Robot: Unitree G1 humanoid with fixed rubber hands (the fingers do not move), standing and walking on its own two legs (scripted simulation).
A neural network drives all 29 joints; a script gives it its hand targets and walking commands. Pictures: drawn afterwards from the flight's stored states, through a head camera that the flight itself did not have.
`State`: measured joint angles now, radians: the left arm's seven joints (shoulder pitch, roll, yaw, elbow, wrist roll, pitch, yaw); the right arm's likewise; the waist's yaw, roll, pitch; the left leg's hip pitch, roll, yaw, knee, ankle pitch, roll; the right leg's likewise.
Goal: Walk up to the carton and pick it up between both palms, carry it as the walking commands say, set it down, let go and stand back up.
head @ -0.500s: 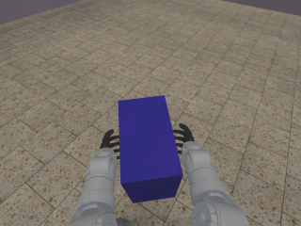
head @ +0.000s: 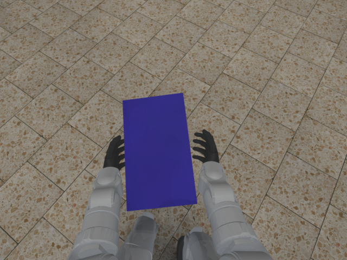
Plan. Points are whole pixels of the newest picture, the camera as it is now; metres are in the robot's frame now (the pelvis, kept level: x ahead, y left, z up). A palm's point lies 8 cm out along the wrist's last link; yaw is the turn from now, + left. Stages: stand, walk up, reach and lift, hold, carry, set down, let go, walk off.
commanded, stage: set down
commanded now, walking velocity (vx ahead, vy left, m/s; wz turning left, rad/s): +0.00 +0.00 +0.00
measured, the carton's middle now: (163, 156) +0.37 +0.10 -0.14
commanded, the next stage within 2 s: none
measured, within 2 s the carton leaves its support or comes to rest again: neither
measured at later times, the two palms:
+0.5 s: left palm (107, 165) +0.31 +0.25 -0.15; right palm (191, 160) +0.37 +0.02 -0.14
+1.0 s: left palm (118, 165) +0.34 +0.24 -0.23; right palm (191, 156) +0.41 +0.02 -0.22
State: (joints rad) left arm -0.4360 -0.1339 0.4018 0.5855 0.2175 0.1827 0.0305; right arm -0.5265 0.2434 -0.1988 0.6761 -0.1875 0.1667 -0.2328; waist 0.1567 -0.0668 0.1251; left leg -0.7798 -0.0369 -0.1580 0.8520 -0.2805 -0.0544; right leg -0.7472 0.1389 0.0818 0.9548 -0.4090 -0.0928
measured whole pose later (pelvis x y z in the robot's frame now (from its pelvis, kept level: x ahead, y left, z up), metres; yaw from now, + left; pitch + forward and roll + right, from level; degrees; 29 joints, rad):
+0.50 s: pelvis -0.02 +0.07 -0.06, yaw -2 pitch +25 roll +0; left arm -0.52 -0.18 0.39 0.54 0.16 0.18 0.15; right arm -0.67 0.15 -0.22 0.75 -0.16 0.12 -0.14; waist 0.14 -0.06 0.01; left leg -1.24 -0.10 -0.14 1.19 -0.37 -0.06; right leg -1.18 0.14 0.13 1.24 -0.48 0.02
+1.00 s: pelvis -0.05 +0.04 -0.14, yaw -3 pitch +27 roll +0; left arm -0.79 -0.10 0.48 0.56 0.19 0.30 0.12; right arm -1.03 0.11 -0.30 0.85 -0.18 0.23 -0.17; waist 0.15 -0.08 0.12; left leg -1.52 -0.10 -0.16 1.49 -0.44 -0.12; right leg -1.48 0.22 0.10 1.56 -0.54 0.00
